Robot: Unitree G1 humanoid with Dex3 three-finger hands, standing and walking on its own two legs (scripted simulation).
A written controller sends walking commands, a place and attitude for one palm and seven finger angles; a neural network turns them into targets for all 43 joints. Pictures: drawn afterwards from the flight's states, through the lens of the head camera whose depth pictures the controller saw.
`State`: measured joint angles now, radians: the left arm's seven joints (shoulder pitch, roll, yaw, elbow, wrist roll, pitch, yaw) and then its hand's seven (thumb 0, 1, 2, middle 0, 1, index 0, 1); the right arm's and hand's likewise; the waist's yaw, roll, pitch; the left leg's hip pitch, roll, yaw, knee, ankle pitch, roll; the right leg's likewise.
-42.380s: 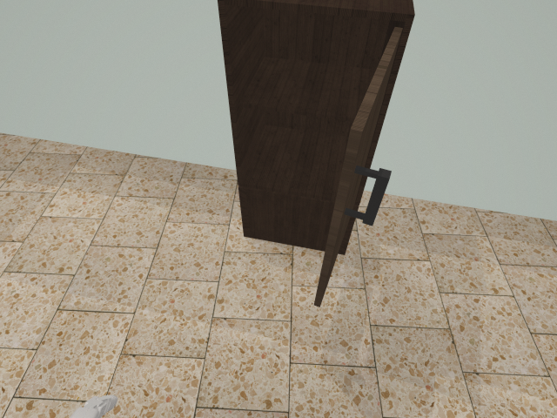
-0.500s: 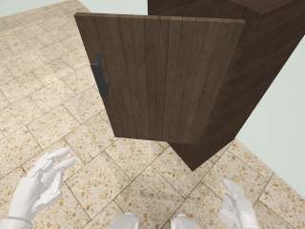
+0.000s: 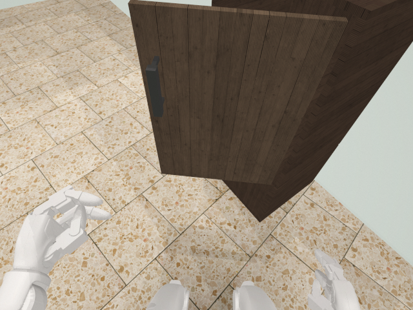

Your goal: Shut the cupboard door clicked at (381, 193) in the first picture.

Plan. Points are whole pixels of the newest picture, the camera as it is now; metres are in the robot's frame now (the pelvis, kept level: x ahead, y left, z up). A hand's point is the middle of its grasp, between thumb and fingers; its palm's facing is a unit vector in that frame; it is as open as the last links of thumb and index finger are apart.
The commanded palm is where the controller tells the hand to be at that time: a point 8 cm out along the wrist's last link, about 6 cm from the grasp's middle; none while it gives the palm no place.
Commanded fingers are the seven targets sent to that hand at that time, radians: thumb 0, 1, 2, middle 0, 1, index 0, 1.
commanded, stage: raise the hand and make a fist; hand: left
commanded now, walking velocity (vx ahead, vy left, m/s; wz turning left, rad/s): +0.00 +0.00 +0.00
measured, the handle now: (157, 87) +0.57 +0.16 +0.09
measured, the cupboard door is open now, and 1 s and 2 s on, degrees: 48 48 48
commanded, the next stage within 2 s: bring the fist close to the handle in 1.08 s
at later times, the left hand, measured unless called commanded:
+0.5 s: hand (91, 222) +0.24 +0.21 +0.08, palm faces -0.06 -1.00 -0.03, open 3.1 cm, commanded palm +0.22 +0.26 +0.09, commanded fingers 0.00 0.90 0.90 -1.30 -1.50 -1.30 -1.50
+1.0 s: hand (113, 206) +0.26 +0.17 +0.10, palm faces -0.02 -1.00 -0.06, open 3.1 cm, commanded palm +0.24 +0.22 +0.10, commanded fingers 0.00 0.90 0.90 -1.30 -1.50 -1.30 -1.50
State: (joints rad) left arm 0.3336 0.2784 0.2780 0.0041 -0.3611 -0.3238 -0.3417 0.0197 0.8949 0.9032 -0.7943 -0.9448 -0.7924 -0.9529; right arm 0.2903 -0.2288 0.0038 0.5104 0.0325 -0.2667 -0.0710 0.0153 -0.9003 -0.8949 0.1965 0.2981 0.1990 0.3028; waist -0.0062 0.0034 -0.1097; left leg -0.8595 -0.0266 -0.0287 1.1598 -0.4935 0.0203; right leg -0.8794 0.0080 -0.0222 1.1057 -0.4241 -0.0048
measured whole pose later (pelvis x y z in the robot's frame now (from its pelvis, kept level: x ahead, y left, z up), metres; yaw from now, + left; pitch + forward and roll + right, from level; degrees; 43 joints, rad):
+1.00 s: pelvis +0.04 -0.02 +0.02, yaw +1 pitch +11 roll -1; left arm 0.37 0.26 0.18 -0.07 -0.31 -0.31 -0.29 0.02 0.90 0.90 -1.30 -1.50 -1.29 -1.50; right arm 0.28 -0.25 0.02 0.48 0.03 -0.19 -0.06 0.01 -0.90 -0.89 0.20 0.30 0.20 0.30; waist 0.01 0.04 -0.12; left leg -0.72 -0.02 -0.06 1.04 -0.51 -0.01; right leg -0.74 0.02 -0.05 1.01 -0.46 -0.03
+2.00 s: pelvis +0.05 +0.00 +0.03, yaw +0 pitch +14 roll -1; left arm -0.35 0.20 0.11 0.52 -0.16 -0.31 -0.11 0.02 0.90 0.90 -1.30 -1.50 -1.30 -1.50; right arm 0.27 -0.24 0.02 0.60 0.02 -0.11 -0.03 0.01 -0.90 -0.89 0.20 0.30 0.20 0.30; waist -0.05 0.03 -0.11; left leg -0.75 -0.03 -0.02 1.00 -0.49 0.02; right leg -0.78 0.01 -0.01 0.97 -0.43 0.00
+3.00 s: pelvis +0.03 -0.01 +0.01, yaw -1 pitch +18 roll -1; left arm -0.83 0.35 0.26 1.10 -0.12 -0.42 -0.23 0.02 0.90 0.90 -1.30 -1.50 -1.31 -1.50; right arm 0.31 -0.25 0.02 0.62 0.01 -0.02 -0.02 0.01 -0.90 -0.89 0.20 0.30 0.20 0.30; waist -0.13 0.02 -0.10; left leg -0.91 -0.01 -0.02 1.06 -0.48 0.01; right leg -0.94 0.02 -0.01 1.02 -0.41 -0.01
